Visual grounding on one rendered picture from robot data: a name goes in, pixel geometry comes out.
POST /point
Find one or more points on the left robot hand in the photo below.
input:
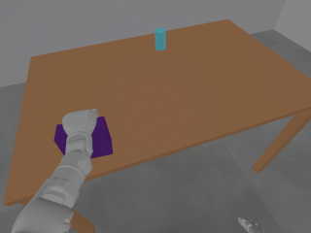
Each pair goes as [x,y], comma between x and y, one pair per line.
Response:
[83,120]

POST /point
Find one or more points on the right robot hand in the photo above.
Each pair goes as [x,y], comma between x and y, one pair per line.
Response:
[249,225]

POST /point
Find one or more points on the left robot upper arm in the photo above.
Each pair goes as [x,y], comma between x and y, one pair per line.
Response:
[46,216]

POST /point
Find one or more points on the left robot forearm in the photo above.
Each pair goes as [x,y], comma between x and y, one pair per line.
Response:
[64,184]

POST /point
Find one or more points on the sponge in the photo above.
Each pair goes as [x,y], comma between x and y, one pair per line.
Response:
[101,139]

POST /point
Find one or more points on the table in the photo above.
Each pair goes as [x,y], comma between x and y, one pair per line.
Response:
[212,80]

